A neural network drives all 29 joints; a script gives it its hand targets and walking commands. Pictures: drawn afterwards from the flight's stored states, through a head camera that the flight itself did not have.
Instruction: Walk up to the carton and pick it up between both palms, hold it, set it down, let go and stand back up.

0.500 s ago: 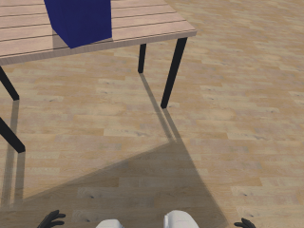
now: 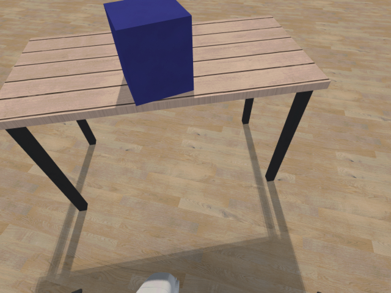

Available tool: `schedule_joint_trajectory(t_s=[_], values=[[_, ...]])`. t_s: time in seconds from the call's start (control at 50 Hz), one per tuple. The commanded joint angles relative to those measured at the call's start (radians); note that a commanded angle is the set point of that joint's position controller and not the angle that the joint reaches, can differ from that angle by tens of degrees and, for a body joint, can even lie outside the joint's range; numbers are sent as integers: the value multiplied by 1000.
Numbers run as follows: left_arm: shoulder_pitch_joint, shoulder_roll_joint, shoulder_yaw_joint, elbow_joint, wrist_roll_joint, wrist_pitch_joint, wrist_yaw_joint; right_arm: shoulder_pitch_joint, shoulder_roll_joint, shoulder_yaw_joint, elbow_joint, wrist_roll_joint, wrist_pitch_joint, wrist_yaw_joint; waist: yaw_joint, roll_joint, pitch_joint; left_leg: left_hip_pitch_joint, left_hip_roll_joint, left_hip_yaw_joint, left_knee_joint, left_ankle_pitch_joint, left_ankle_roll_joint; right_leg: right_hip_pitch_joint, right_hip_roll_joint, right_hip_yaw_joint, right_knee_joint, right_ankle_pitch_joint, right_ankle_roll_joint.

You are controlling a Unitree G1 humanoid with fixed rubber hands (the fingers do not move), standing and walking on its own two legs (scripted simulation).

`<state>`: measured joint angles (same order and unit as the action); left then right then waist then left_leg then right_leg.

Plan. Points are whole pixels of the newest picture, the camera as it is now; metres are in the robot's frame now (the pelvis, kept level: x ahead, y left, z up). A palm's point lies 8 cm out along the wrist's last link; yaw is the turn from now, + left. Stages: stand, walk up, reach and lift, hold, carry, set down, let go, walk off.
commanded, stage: walk up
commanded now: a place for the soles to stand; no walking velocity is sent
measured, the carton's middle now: (152, 50) +0.80 +0.17 +0.08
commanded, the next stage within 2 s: none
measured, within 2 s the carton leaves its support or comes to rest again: neither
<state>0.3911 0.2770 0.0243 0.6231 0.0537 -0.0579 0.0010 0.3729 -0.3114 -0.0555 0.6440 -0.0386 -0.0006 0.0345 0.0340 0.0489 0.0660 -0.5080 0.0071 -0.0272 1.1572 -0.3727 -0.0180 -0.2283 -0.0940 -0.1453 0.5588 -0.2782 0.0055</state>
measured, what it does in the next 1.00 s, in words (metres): walks ahead, turning left: left foot, then right foot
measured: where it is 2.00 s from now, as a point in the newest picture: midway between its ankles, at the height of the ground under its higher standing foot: (188, 262)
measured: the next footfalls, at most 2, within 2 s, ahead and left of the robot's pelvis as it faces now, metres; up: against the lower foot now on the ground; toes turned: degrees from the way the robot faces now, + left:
left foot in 0.22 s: +0.21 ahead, +0.15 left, +0.00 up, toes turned +8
right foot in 0.62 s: +0.38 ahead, -0.11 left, +0.00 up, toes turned +11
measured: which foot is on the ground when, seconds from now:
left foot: up 0.00-0.20, down 0.22-0.62, up 0.64-0.94, down 0.96-1.00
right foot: down 0.00-0.22, up 0.24-0.60, down 0.62-1.00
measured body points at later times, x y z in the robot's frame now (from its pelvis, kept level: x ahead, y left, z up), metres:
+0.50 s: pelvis +0.18 +0.02 +0.00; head +0.19 +0.05 +0.44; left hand +0.25 +0.30 -0.12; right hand +0.27 -0.26 -0.10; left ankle +0.17 +0.14 -0.73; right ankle +0.28 -0.12 -0.69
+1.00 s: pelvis +0.31 +0.02 -0.02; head +0.34 +0.04 +0.43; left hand +0.28 +0.30 -0.13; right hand +0.53 -0.18 -0.11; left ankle +0.36 +0.15 -0.73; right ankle +0.35 -0.12 -0.73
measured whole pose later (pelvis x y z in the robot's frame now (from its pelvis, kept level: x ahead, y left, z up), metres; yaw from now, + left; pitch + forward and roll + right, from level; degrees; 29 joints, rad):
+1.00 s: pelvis +0.31 +0.02 -0.02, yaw +15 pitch -3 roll +0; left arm 0.41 0.32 0.01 0.61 0.00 0.01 0.00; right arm 0.21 -0.25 -0.02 0.61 -0.03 0.00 0.01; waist 0.06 -0.02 0.12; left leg -0.38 -0.01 0.01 0.66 -0.23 0.02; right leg -0.28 -0.12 -0.12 0.74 -0.42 0.03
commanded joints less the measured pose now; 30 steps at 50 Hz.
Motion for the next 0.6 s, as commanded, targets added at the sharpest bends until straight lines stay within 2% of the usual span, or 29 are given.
schedule_joint_trajectory(t_s=[0.0,0.06,0.1,0.12,0.14,0.16,0.18,0.2,0.22,0.24,0.26,0.28,0.3,0.32,0.34,0.38,0.42,0.46,0.5,0.52,0.54,0.56,0.58], values=[[21,178,45,-22,-6,-24,1,-20,-11,-2,-90,11,-19,25,8,-247,50,-72,54,-5,-243,81,-8,33,-216,126,-272,134,-234],[44,207,51,-18,-8,-21,-2,-91,-2,-3,-107,1,-25,32,25,-234,11,39,41,48,-408,132,10,32,-217,59,-235,166,-222],[51,228,57,-16,-10,-11,-2,-117,-7,-14,-115,-2,-30,32,27,-223,6,105,30,71,-459,157,31,21,-242,58,-224,98,-214],[47,234,58,-17,-11,-3,-2,-112,-15,-21,-117,-3,-33,29,16,-212,13,140,26,73,-490,157,44,10,-252,51,-202,68,-207],[36,233,55,-19,-13,7,-2,-78,-26,-29,-112,-5,-38,25,-12,-182,15,211,14,80,-536,170,56,-22,-251,26,-148,42,-193],[41,219,47,-23,-14,15,-3,-7,-47,-41,-92,-9,-43,16,-50,-130,-4,321,-14,83,-561,170,67,-66,-231,-10,-46,44,-170],[87,172,27,-23,-13,23,-5,100,-89,-59,-61,-12,-48,2,-94,-21,-66,468,-43,54,-572,125,86,-112,-174,-61,169,99,-134],[134,109,1,-38,-13,28,-10,192,-153,-80,-54,-25,-51,-17,-143,151,-147,605,104,-205,-626,-49,144,-244,-110,-97,471,-7,-86],[143,123,3,-99,-25,35,-22,193,-257,-94,-84,-20,-46,-36,-146,244,-136,614,344,-726,-817,-229,275,-433,32,-26,636,-314,-29],[19,214,37,-116,-15,59,-20,181,-249,-96,-67,18,-35,-49,-176,87,-86,497,381,-807,-905,-373,333,-454,-5,109,720,-332,-30],[-22,222,45,-131,-12,67,-23,134,-212,-75,-69,29,-33,-53,-146,34,7,416,346,-709,-914,-313,294,-472,-26,157,747,-247,-27],[-7,185,39,-125,-18,60,-25,88,-200,-69,-72,20,-34,-58,-121,59,58,361,317,-592,-880,-158,280,-480,-38,148,744,-197,-26],[15,162,35,-110,-17,54,-27,38,-183,-63,-83,9,-37,-59,-91,83,70,293,280,-501,-867,-81,268,-449,-54,151,688,-171,-24],[55,160,39,-92,-16,48,-29,-3,-153,-51,-82,9,-43,-55,-61,100,68,219,233,-417,-872,-48,247,-378,-62,163,618,-134,-14],[97,157,41,-74,-17,44,-34,-25,-131,-42,-74,6,-46,-50,-44,119,35,189,193,-353,-869,-38,240,-320,-49,155,585,-119,-8],[103,136,39,-64,-16,44,-42,-27,-123,-37,-67,2,-55,-47,-40,142,13,177,183,-307,-861,12,261,-292,-37,134,508,-101,9],[38,118,35,-84,-20,42,-46,-10,-122,-37,-52,2,-61,-44,-58,141,35,171,185,-281,-863,19,272,-305,-41,126,382,-81,17],[-9,103,33,-99,-20,35,-48,7,-133,-41,-44,-2,-63,-39,-75,135,28,171,172,-252,-836,25,259,-267,-32,114,260,-20,10],[-19,98,40,-104,-16,27,-47,10,-152,-48,-39,-4,-59,-32,-76,125,-1,155,164,-232,-794,-3,239,-182,-2,93,172,24,-7],[-7,100,47,-104,-13,22,-45,7,-159,-49,-39,-3,-55,-29,-65,104,-15,131,163,-229,-761,-33,228,-113,14,78,129,49,-17],[37,107,55,-94,-9,16,-37,-8,-154,-44,-40,2,-48,-25,-33,63,-28,77,147,-210,-697,-41,203,1,36,56,68,105,-25],[86,126,64,-83,-3,9,-27,4,-124,-33,-43,3,-42,-24,-4,6,-43,18,119,-192,-605,-29,170,114,62,46,49,100,-31],[140,145,70,-74,-1,3,-15,37,-78,-14,-45,5,-37,-23,23,-62,-65,-37,73,-145,-474,-3,130,209,50,77,25,54,-47]])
